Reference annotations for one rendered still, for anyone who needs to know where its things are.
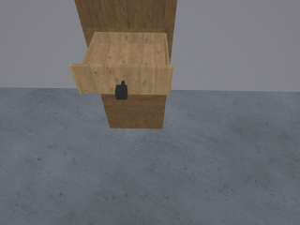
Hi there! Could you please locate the handle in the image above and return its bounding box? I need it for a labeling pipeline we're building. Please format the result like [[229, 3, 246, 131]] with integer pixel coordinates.
[[114, 81, 128, 100]]

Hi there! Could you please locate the drawer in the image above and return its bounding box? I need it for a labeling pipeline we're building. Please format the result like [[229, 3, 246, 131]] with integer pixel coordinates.
[[69, 32, 173, 96]]

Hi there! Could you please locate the cabinet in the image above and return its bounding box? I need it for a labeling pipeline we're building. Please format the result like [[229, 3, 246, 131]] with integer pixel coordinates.
[[74, 0, 177, 129]]

